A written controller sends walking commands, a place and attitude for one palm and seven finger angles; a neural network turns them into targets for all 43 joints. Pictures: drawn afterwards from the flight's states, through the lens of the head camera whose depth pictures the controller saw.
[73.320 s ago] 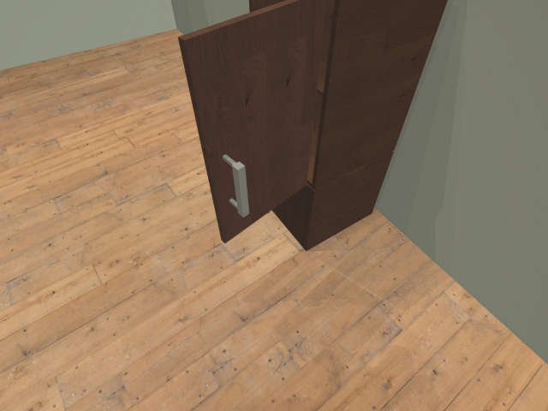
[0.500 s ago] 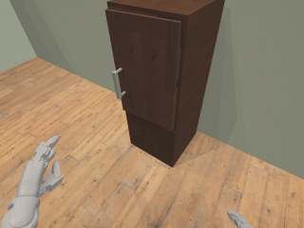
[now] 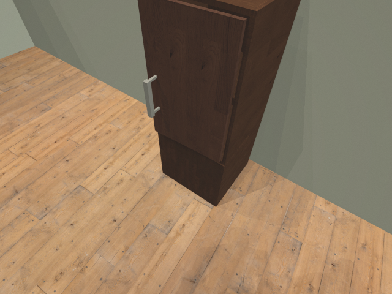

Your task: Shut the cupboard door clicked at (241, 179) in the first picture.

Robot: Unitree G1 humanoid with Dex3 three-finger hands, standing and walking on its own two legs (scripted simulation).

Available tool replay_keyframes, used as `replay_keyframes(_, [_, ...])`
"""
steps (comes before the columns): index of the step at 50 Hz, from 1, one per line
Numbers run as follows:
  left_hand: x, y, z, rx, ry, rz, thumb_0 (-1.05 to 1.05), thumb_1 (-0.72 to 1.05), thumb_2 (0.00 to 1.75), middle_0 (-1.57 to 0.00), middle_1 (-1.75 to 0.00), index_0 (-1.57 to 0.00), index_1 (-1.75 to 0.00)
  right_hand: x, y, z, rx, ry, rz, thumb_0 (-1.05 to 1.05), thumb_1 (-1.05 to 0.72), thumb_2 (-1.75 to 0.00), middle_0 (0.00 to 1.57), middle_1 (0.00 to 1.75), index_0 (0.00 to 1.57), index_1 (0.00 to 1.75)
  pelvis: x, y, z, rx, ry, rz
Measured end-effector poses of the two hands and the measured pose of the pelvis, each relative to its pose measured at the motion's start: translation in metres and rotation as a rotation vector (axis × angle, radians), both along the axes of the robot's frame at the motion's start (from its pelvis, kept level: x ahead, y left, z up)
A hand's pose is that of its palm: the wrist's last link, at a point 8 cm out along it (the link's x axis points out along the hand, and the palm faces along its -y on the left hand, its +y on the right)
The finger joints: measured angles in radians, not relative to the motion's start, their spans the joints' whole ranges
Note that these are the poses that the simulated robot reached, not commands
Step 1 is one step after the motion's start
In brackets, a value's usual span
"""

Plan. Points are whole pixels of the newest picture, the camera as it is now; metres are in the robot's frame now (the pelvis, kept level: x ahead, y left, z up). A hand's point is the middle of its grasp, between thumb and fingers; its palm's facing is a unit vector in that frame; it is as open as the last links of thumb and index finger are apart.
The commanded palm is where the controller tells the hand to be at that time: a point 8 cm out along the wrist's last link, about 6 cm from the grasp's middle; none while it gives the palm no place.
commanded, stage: let the arm hang, fingers relaxed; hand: left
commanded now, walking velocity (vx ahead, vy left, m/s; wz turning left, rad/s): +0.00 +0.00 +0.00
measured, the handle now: (152, 96) +0.83 +0.22 -0.11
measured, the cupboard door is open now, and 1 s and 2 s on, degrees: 3 3 3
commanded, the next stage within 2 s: look to check the result in 0.50 s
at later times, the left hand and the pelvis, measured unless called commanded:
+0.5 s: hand out of the picture -0.03 +0.15 -0.18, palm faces +0.04 -0.99 -0.13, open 7.3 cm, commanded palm none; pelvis +0.00 +0.00 +0.00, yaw +0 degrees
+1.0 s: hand out of the picture -0.04 +0.15 -0.18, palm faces +0.03 -0.99 -0.15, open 7.3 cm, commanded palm none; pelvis +0.01 +0.00 +0.00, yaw -1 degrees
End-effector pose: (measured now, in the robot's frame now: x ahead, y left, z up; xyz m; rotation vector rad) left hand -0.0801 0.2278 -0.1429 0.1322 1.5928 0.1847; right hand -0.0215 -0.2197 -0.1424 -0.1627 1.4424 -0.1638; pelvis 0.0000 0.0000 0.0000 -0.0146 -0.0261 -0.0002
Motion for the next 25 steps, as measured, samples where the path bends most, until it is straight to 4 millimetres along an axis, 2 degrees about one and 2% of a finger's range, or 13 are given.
replay_keyframes(4, [0.004,-0.008,-0.001,-0.014,-0.019,0.004,0.00,0.92,0.90,-0.20,-0.29,-0.20,-0.30,0.007,0.012,-0.004,0.028,-0.021,0.003,0.01,-0.91,-0.90,0.20,0.30,0.20,0.30,0.000,0.003,0.000,0.004,-0.005,-0.002])
replay_keyframes(15, [0.040,-0.031,-0.010,-0.075,-0.129,-0.007,0.00,0.91,0.90,-0.20,-0.29,-0.20,-0.30,0.004,0.017,-0.004,0.028,-0.031,-0.015,0.01,-0.92,-0.90,0.20,0.30,0.20,0.30,0.001,0.006,0.000,0.012,-0.006,-0.005])
replay_keyframes(20, [0.048,-0.032,-0.011,-0.079,-0.146,-0.015,0.00,0.91,0.90,-0.20,-0.29,-0.20,-0.30,-0.002,0.019,-0.003,0.029,-0.021,-0.026,0.01,-0.92,-0.90,0.20,0.30,0.20,0.30,0.001,0.005,0.000,0.013,-0.002,-0.007])
replay_keyframes(25, [0.048,-0.026,-0.010,-0.063,-0.137,-0.018,0.00,0.91,0.90,-0.20,-0.29,-0.20,-0.30,-0.009,0.021,-0.004,0.035,0.001,-0.036,0.01,-0.91,-0.90,0.20,0.30,0.20,0.30,0.002,0.005,0.000,0.013,0.002,-0.008])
